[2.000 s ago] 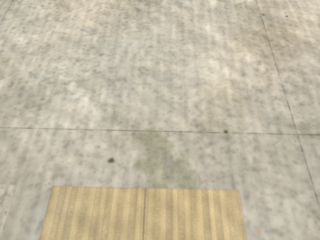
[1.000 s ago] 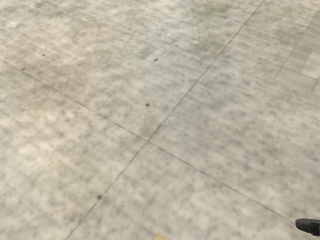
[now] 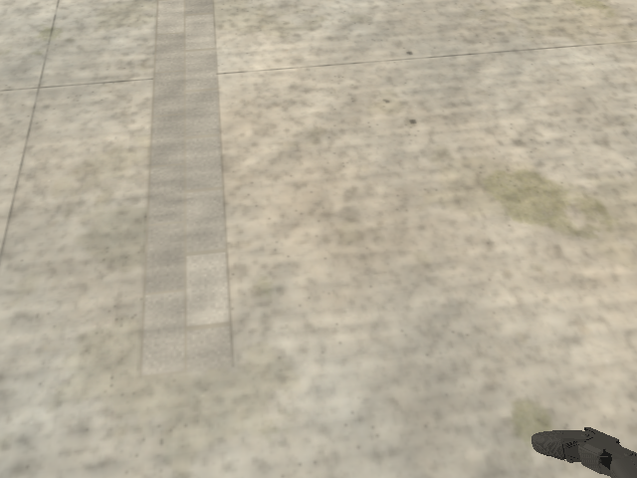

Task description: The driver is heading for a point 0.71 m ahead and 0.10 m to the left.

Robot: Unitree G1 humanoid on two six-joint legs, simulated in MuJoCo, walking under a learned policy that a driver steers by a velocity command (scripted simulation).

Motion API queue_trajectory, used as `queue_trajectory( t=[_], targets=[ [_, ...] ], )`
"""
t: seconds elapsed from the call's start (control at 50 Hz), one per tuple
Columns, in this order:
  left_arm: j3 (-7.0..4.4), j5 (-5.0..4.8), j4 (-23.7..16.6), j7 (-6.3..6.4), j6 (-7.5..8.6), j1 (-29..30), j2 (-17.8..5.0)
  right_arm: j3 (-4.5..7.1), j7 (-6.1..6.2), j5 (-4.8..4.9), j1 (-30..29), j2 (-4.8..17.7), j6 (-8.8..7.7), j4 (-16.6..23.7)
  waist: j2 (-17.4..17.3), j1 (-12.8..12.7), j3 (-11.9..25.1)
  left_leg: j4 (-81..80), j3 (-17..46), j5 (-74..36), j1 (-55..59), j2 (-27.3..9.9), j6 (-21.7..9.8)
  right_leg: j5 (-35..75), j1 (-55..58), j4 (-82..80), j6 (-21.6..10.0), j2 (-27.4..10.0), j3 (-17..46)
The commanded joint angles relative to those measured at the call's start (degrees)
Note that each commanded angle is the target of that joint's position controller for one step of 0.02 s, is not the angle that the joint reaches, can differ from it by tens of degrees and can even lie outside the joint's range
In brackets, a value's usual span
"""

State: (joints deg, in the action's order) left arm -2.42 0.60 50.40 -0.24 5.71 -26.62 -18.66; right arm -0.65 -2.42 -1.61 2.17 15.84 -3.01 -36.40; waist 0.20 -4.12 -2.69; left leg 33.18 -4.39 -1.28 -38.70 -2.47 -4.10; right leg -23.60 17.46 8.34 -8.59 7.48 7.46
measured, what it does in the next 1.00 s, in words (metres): walks ahead: left foot, then right foot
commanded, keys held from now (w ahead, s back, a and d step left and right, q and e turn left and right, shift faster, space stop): w+shift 0.46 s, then w+q+shift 0.02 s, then shift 0.52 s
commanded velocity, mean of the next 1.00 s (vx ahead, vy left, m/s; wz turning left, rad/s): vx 0.69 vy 0.00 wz -0.03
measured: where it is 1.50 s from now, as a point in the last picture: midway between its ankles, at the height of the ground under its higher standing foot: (385, 253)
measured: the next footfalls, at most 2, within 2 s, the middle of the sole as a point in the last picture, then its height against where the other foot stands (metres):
left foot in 0.02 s outside the picture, level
right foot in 0.48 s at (406, 354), level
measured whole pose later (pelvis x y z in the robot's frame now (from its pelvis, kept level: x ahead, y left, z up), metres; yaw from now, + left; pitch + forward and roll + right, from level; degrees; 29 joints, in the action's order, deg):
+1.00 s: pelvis +0.88 -0.02 +0.01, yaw -1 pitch +1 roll +0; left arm -1.3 -0.8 55.3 0.4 2.3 -13.7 -15.3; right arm -0.2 -2.0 -1.2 2.6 13.6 -4.3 -45.1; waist -0.2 -0.6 -3.3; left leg 28.6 -1.1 2.7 -26.6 3.7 -4.0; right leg -33.2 -17.9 65.3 2.1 3.0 4.2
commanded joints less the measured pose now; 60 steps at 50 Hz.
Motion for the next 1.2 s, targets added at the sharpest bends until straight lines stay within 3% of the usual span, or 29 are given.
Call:
queue_trajectory(
  t=[0.02, 0.04, 0.06, 0.08, 0.12, 0.2, 0.28, 0.32, 0.4, 0.44, 0.46, 0.48, 0.5, 0.52, 0.56, 0.6, 0.62, 0.7, 0.74, 0.8, 0.88, 0.9, 0.92, 0.94, 0.98, 1.0, 1.06, 1.12, 1.2],
  targets=[
    [-3.14, 2.59, -2.89, 1.14, -0.65, 7.84, -12.74, 5.21, 2.67, 0.58, 28.88, 11.88, 0.54, -5.41, 3.77, 19.7, 12.88, 1.47, -1.72, 9.12, 42.58, 5.05, -2.44, 78.44, -19.21, 36.21, -0.09, -13.01, -1.27],
    [-1.75, 3.1, -3.61, 1.21, -0.39, 9.21, -7.06, 6.67, 4.01, -0.26, 38.72, 16.37, 0.83, -7.52, -4.15, 22.56, 16.94, 3.9, 9.75, 23.96, 53.76, -5.28, -4.7, 49.04, -31.06, 63.75, 0.86, -7.01, -3.55],
    [0.08, -0.96, -6.03, -0.18, 0.87, -1.1, 0.61, 7.26, 3.13, -1.52, 33.35, 19.19, 0.44, -7.38, -26.82, 10.92, 24.06, -11.85, 49.11, 36.09, 62.53, -19.0, -12.41, -1.11, -50.38, 81.94, 3.25, 5.36, 1.23],
    [0.25, 0.2, -5.24, 0.37, 1.07, 2.82, -3.76, 6.91, 1.99, -1.01, 24.14, 13.81, 0.47, -5.16, -13.6, 10.6, 17.19, -18.04, 53.12, 41.82, 56.9, -17.72, -13.4, 3.25, -57.31, 82.89, 1.36, -0.19, 2.3],
    [0.52, 1.21, -6.45, -0.31, 0.56, 10.71, -4.85, 5.19, 1.62, -0.51, 19.72, 6.11, -0.36, -6.37, 2.77, 7.98, 5.69, -19.21, 37.78, 34.82, 39.43, -15.85, -11.78, 8.83, -56.09, 75.81, 1.01, -6.71, 0.5],
    [2.38, 2.22, -9.23, -2.1, -2.43, 14.3, 0.27, 4.05, 1.55, 0.16, 21.17, 5.37, -2.8, -11.46, -1.21, 2.57, -3.29, -25.74, 21.85, 28.21, 23.45, -10.26, -8.79, 7.42, -55.94, 65.62, 3.23, -10.73, 0.54],
    [3.64, 1.97, -14.19, -3.21, -1.72, 26.82, -0.38, 4.24, 0.89, 1.36, 21.85, 6.46, -4.41, -12.4, -1.12, 3.19, -7.51, -32.43, 8.21, 11.65, 21.42, -4.64, -7.11, 23.75, -56.08, 41.49, 5.19, -13.8, -6.88],
    [4.54, 1.13, -14.94, -4.09, -1.21, 31.19, 1.8, 4.33, 0.87, 2.33, 25.0, 7.22, -5.17, -13.35, -0.72, 5.29, -6.99, -36.57, 5.19, 0.34, 21.52, -4.66, -6.52, 33.12, -47.33, 31.01, 4.27, -12.31, -11.25],
    [3.45, 1.48, -14.36, -3.08, -1.07, 31.31, -0.77, 4.83, 1.33, 1.98, 27.16, 10.88, -4.68, -15.44, -3.14, 4.77, -3.01, -30.76, 1.81, -30.5, 40.23, -7.14, -4.42, 31.71, -44.26, 23.32, 1.99, -7.74, -14.0],
    [1.94, 1.96, -11.97, -2.04, -1.1, 22.23, -3.88, 5.24, 2.52, 0.52, 27.54, 13.36, -3.11, -16.46, -7.61, -0.07, 4.67, -14.2, 0.73, -51.28, 45.99, -8.8, -2.75, 20.43, -34.62, 24.14, 0.35, -3.11, -14.52],
    [0.72, 1.64, -8.0, -1.25, -1.21, 10.12, -5.78, 5.41, 3.22, -0.16, 25.9, 14.02, -1.99, -16.43, -8.47, -5.79, 10.36, 0.61, -0.03, -52.19, 43.62, -8.58, -2.04, 16.1, -23.01, 23.41, -0.54, -2.05, -13.93],
    [-0.83, 2.32, -5.03, -0.22, -1.25, -0.53, -9.15, 4.88, 3.41, -0.52, 25.14, 11.66, -1.62, -15.41, -7.04, -10.0, 15.47, 18.88, 1.09, -38.32, 32.01, -6.78, -1.84, 9.6, -8.0, 25.07, -1.51, -8.5, -7.0],
    [-2.41, 4.15, -4.61, 0.68, -1.02, -2.72, -14.34, 2.98, 2.23, 1.07, 29.64, 1.93, -2.0, -12.57, 9.33, -3.81, 22.57, 42.33, 1.54, 10.56, 13.37, 1.67, -0.48, -0.34, 5.86, 22.1, -5.03, -26.43, 18.19],
    [-2.82, 3.3, -4.82, 0.26, -1.23, -1.98, -14.16, 3.2, 2.32, 3.34, 31.95, 3.79, -2.53, -11.93, 13.88, -2.89, 30.55, 55.59, 8.76, 29.23, 3.83, 7.48, -0.16, 11.19, 10.35, 12.2, -10.33, -33.07, 41.09],
    [-1.52, 1.42, -3.09, -0.19, 0.12, 5.48, -6.17, 3.24, 3.13, 2.32, 19.5, 5.68, -2.8, -10.04, 0.82, -0.59, 11.85, 49.41, 9.04, 20.79, -0.14, 1.16, -0.07, 42.63, -6.71, 14.44, -7.19, -26.46, 17.69],
    [-0.15, 0.86, -1.46, -0.05, 0.83, 7.33, -1.24, 2.95, 2.39, 0.79, 18.82, 3.97, -1.62, -10.25, 0.43, 3.57, 5.75, 41.74, 9.2, 21.39, 4.04, -0.6, 1.23, 56.07, -18.74, 12.26, -3.9, -22.09, 6.69],
    [0.54, -1.02, -2.76, -1.14, 1.91, 11.48, 1.45, 3.6, 2.31, 4.46, 16.31, 4.33, -2.4, -8.76, 2.32, 4.6, 7.29, 40.88, 10.49, 21.59, 5.51, -2.73, 1.41, 53.09, -20.02, 10.0, -4.06, -20.63, 4.01],
    [-0.07, -1.47, -1.29, -0.08, 2.19, 16.72, -2.56, 1.88, 1.65, 2.22, 9.54, 1.08, -2.34, -5.49, 1.79, 7.73, 1.61, 18.11, 4.58, 13.41, 9.5, -1.68, 4.02, 58.18, -32.7, 4.37, -3.63, -15.41, -5.5],
    [-0.38, -1.57, -0.01, 0.97, 1.79, 12.93, -3.84, 1.14, 0.93, 1.55, 4.47, 0.34, -3.1, -4.81, 2.09, 4.43, 2.52, 3.85, 0.93, -2.27, 15.0, 1.7, 4.83, 53.06, -33.0, 4.34, -2.15, -11.55, -9.09],
    [-0.93, -1.91, 2.41, 1.49, 1.34, 8.28, -6.05, 1.8, 0.28, 1.37, 0.5, 3.2, -3.1, -3.33, 3.88, 3.05, 3.91, -5.42, 3.39, -13.39, 18.62, 3.64, 3.45, 45.96, -27.14, 5.78, -0.04, -13.89, -6.33],
    [-1.15, -0.93, 2.69, 1.85, -1.12, 10.57, -5.82, 4.01, 0.55, -0.1, 14.04, 8.59, -3.4, -8.44, 2.26, 11.11, 9.36, -8.47, 4.1, -21.42, 32.16, 3.95, 0.02, 48.17, -22.53, 27.54, 5.33, -11.2, -7.71],
    [-0.13, 0.44, 2.59, 1.39, -1.32, 4.59, -2.47, 4.39, 0.83, -1.5, 14.88, 12.1, -3.32, -8.21, -8.13, 8.73, 15.45, -1.72, 13.11, -51.08, 46.52, -6.92, -6.06, 24.67, -33.35, 44.93, 8.17, -7.01, -8.51],
    [1.7, -0.3, 6.05, 0.43, -1.8, -7.04, 3.4, 2.64, 0.6, -2.7, 14.81, 7.72, -2.79, -7.91, -16.7, 5.39, 26.78, -0.33, 30.98, -62.84, 58.42, -20.94, -18.71, -15.48, -43.59, 64.12, 11.36, -1.62, -2.66],
    [0.63, -1.5, 7.32, -0.22, -2.25, -5.87, -1.9, 2.15, 0.12, -0.73, 14.95, 4.32, -2.1, -7.91, -9.3, 7.32, 29.67, -3.03, 33.34, -52.49, 56.09, -19.26, -18.95, -16.48, -44.16, 67.37, 11.28, -3.26, 4.07],
    [-0.73, -1.99, 3.64, 0.82, -4.05, 7.12, -4.92, 1.96, 0.54, 1.69, 4.6, 3.71, -0.99, -6.75, -0.82, 5.48, 14.14, -9.68, 26.57, -24.68, 38.28, -14.85, -14.54, -10.61, -48.87, 63.16, 11.77, -7.96, -0.61],
    [-1.06, -1.25, 2.99, 1.76, -5.16, 10.32, -4.97, 1.83, 0.98, 1.06, 3.52, 3.72, -0.73, -6.93, -0.56, 5.29, 9.41, -12.29, 24.03, -21.15, 28.79, -13.08, -12.71, -7.79, -46.4, 59.98, 11.9, -8.9, -1.64],
    [-0.23, -0.84, 3.5, 2.91, -6.7, 7.94, -0.08, 2.48, 1.58, -0.72, 1.12, 4.82, 0.3, -7.54, -5.69, 1.9, 8.95, -15.54, 18.06, -13.62, 18.61, -8.72, -10.23, -4.72, -36.59, 44.93, 12.39, -9.43, -4.14],
    [-0.13, -0.77, 3.87, 3.05, -6.96, 9.54, 0.36, 2.84, 2.51, 0.09, 2.26, 5.22, 0.69, -8.75, -6.33, 2.52, 13.42, -16.03, 16.5, -6.04, 19.57, -8.48, -9.54, 4.56, -30.46, 34.52, 11.86, -9.49, -4.55],
    [-0.59, 0.7, 3.84, 2.67, -7.36, 13.04, -0.19, 2.39, 2.93, 1.03, 2.43, 4.01, 1.54, -10.32, -5.7, 1.84, 7.81, -18.0, 15.35, 27.79, 11.97, -4.49, -3.77, 14.62, -23.6, 21.0, 8.81, -9.13, -5.37]
  ],
)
